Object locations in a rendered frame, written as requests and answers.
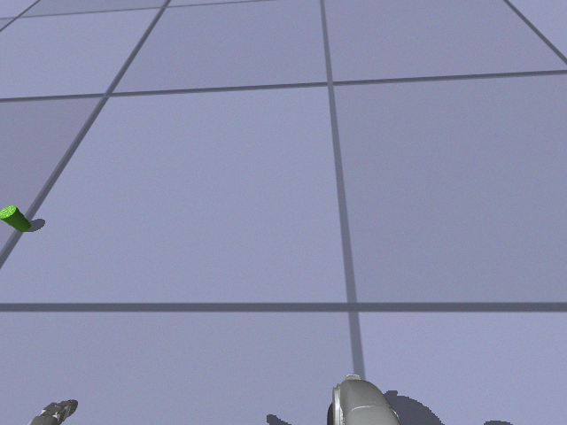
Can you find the cup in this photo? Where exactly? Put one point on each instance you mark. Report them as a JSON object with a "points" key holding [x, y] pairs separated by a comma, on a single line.
{"points": [[12, 216]]}

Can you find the left robot hand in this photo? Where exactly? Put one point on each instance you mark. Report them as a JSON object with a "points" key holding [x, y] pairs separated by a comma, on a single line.
{"points": [[54, 413]]}

